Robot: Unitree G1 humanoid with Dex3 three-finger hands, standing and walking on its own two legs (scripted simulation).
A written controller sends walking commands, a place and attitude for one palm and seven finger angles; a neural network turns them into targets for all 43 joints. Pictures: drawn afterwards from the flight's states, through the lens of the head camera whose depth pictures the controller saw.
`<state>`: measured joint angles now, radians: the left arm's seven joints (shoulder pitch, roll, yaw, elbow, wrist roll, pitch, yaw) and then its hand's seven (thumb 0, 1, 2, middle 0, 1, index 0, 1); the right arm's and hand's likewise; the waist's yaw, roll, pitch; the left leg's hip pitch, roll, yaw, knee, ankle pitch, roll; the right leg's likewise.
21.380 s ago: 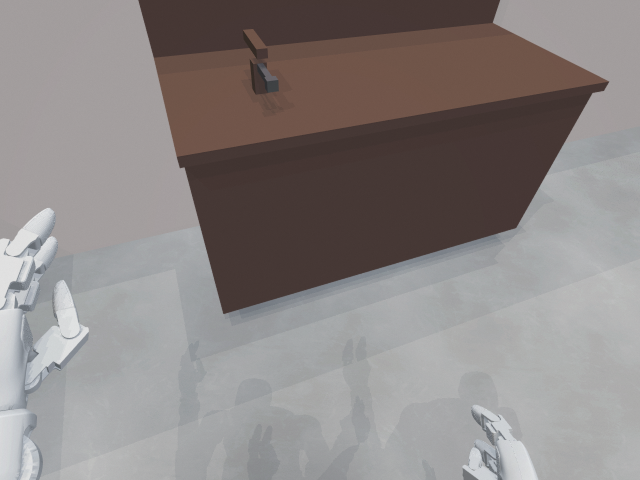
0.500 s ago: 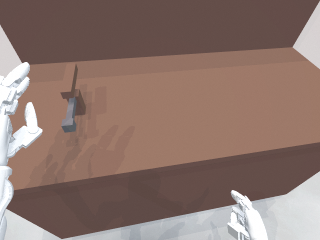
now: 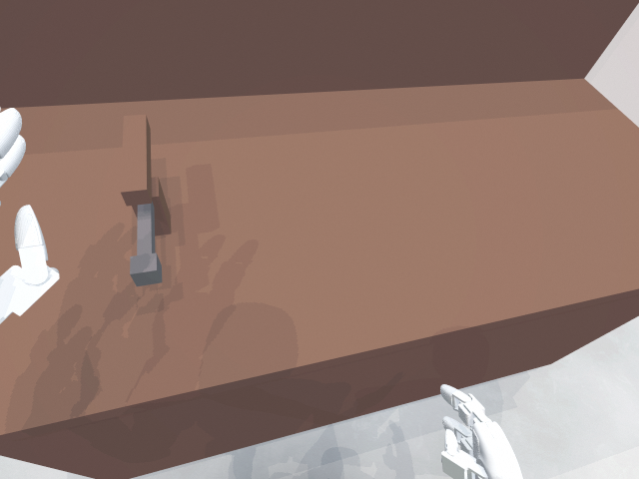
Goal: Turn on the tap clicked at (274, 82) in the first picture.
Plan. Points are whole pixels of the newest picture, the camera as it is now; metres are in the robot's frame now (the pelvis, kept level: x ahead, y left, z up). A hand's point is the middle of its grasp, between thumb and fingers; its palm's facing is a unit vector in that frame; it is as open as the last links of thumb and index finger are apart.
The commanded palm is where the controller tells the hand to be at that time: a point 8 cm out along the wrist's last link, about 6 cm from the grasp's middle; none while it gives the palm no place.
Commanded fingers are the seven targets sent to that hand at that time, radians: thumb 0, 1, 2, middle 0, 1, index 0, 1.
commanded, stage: come to a stop and stand still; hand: left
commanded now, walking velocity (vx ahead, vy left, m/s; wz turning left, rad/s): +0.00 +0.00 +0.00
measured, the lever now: (146, 269) +0.31 +0.24 +0.06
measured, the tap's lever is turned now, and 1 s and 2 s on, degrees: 0 0 0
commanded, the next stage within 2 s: look again from close up in 0.80 s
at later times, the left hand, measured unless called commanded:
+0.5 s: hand (57, 376) +0.16 +0.22 +0.17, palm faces +0.39 -0.87 -0.31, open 7.4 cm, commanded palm +0.11 +0.25 +0.18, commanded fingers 0.00 0.90 0.90 -0.20 -0.30 -0.20 -0.30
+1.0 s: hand (78, 386) +0.16 +0.21 +0.17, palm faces +0.35 -0.88 -0.32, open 7.4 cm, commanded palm +0.11 +0.24 +0.18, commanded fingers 0.00 0.90 0.90 -0.20 -0.30 -0.20 -0.30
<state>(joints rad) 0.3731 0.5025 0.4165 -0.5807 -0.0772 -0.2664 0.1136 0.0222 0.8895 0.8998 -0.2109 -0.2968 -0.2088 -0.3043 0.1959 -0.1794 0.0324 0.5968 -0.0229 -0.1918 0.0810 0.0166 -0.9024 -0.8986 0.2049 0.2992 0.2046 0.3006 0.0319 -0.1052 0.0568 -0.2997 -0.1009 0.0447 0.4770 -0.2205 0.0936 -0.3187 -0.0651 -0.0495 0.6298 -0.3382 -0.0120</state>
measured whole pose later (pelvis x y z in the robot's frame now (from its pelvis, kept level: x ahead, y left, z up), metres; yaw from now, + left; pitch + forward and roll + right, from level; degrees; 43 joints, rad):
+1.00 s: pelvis -0.06 -0.03 +0.00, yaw -1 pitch -2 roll -1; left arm 0.45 0.37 0.32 -0.45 -0.10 -0.19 0.11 0.02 0.89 0.90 -0.21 -0.30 -0.21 -0.30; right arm 0.21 -0.22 0.04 0.59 0.03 -0.16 -0.02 0.02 -0.90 -0.90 0.20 0.30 0.20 0.30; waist 0.02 0.00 0.02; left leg -0.29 -0.01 0.02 0.45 -0.13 0.04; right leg -0.21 0.02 -0.10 0.41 -0.17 -0.03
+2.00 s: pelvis -0.02 -0.02 +0.00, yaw +0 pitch +2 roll -1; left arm 0.37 0.49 0.39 -0.43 -0.10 -0.26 0.10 0.02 0.88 0.90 -0.22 -0.30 -0.22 -0.31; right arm 0.25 -0.24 0.02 0.62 0.01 -0.17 0.03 0.02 -0.90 -0.90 0.20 0.30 0.20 0.30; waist 0.04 -0.07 0.09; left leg -0.35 -0.05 0.02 0.53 -0.21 0.06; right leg -0.29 -0.01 -0.08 0.53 -0.28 -0.01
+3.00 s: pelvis -0.03 -0.01 +0.00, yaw -4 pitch +0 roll -1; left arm 0.41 0.34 0.32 -0.41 -0.04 -0.27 0.07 0.02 0.89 0.90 -0.21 -0.30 -0.21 -0.30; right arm 0.26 -0.20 0.02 0.57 0.02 -0.18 0.01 0.02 -0.90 -0.90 0.20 0.30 0.20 0.30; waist 0.01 0.00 0.02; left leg -0.28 -0.03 0.08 0.47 -0.20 0.07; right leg -0.23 0.00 -0.02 0.47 -0.24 0.00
